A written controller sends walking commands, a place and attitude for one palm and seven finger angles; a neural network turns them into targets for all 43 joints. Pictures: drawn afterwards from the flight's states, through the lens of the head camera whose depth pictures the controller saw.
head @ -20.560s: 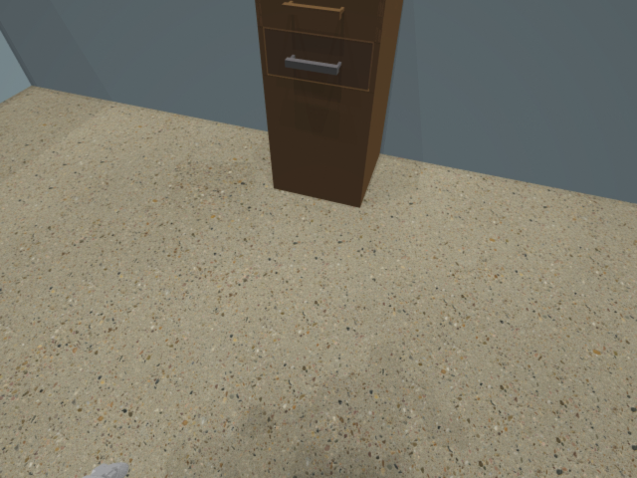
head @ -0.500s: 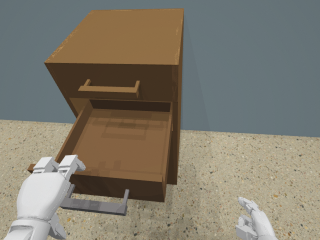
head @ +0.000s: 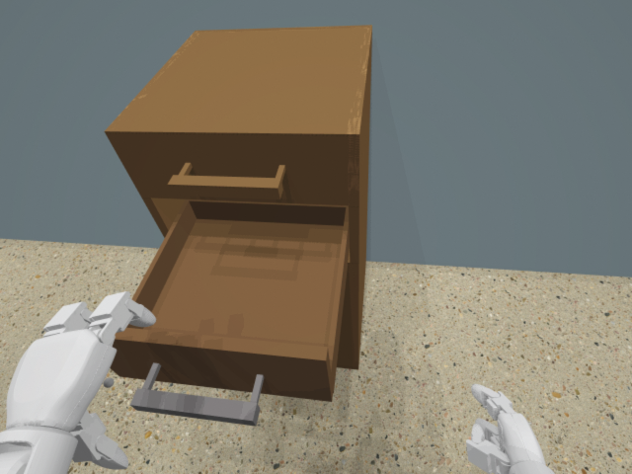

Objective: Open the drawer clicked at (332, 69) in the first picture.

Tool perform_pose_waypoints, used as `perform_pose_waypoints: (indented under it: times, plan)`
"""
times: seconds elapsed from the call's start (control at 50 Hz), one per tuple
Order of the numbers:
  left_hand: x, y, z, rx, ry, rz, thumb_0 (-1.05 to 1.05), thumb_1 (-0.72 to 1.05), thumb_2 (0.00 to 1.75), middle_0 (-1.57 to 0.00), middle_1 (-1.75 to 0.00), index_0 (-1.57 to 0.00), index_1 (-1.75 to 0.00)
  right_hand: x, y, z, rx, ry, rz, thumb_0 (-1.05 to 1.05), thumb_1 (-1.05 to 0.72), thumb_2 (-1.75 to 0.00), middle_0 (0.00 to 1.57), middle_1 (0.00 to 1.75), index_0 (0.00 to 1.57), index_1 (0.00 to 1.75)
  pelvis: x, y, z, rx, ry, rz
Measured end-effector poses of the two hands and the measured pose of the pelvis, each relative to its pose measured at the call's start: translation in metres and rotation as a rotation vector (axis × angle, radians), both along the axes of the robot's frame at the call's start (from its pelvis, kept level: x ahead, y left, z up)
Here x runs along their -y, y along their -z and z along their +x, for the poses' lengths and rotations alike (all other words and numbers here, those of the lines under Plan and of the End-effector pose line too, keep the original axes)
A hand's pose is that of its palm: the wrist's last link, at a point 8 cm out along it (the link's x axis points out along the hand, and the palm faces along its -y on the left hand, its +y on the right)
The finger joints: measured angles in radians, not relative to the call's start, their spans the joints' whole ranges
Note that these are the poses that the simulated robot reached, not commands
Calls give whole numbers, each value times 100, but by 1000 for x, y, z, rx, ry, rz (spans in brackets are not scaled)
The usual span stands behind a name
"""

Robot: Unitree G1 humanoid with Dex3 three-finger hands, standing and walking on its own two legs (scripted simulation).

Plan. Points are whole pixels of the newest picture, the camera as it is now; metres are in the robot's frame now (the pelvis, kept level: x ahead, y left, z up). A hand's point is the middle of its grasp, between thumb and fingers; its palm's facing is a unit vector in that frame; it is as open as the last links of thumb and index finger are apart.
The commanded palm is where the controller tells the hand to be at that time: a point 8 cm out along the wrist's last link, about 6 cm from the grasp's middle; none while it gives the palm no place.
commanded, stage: draw the hand back to the body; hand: left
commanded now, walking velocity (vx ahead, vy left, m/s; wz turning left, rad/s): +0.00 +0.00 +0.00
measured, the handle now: (200, 391) +0.24 +0.23 -0.10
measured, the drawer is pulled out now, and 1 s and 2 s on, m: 0.30 0.30 0.30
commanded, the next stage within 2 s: step back with the hand held close in 0.96 s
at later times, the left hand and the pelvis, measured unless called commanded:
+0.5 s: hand (105, 348) +0.19 +0.22 +0.16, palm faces +0.37 -0.83 -0.42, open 11.0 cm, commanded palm +0.14 +0.27 +0.18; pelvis +0.01 -0.01 +0.01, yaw +1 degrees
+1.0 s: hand (88, 357) +0.17 +0.22 +0.17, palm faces +0.41 -0.81 -0.42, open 7.6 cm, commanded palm +0.12 +0.27 +0.19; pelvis +0.00 -0.02 +0.02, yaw +2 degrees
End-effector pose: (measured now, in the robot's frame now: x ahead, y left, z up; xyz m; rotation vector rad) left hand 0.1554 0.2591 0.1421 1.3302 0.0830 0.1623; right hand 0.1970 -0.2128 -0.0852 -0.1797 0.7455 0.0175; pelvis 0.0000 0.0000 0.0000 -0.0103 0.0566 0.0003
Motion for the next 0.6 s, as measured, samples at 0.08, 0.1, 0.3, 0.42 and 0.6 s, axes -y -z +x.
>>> perform_pose_waypoints:
  times: [0.08,0.1,0.3,0.42,0.6]
  plan:
    - [-1,6,0,149,-122,-622,-1,-46,32,-31,-118,-31,-118,-1,-10,-5,85,51,-10,1,-90,-90,20,30,20,30,1,-4,3,54,-15,3]
    - [1,5,0,184,-129,-705,-1,-45,32,-31,-117,-31,-117,-2,-12,-7,98,54,-17,1,-90,-90,20,30,20,30,2,-5,5,62,-19,4]
    - [1,-20,5,336,-70,-871,-1,-19,44,-29,-101,-29,-100,5,-21,-13,123,48,-38,1,-90,-90,20,30,20,30,10,-12,12,93,-26,2]
    - [-2,-30,0,337,-74,-841,-1,1,52,-27,-88,-27,-87,12,-21,-9,123,54,-37,1,-90,-90,20,30,20,30,11,-14,12,85,-24,4]
    - [-3,-41,-12,370,-84,-815,0,32,65,-25,-68,-25,-67,15,-24,0,140,51,-34,1,-90,-90,20,30,20,30,14,-15,10,91,-28,5]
